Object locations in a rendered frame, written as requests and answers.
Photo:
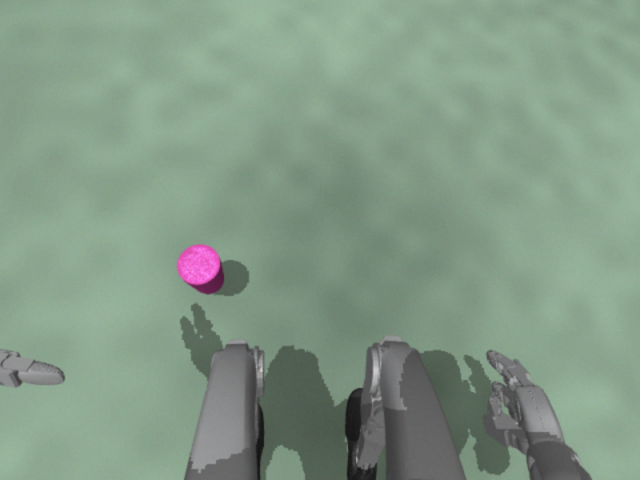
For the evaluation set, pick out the right robot arm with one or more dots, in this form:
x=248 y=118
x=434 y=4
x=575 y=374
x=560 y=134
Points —
x=549 y=460

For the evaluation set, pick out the cup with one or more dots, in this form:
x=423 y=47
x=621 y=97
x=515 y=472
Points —
x=200 y=267

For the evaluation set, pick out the right robot foot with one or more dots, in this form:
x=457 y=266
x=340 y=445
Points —
x=352 y=431

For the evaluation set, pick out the right robot hand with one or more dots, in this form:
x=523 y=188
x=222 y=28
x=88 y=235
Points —
x=533 y=418

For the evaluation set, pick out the left robot hand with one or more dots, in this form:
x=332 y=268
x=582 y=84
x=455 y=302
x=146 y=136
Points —
x=15 y=369

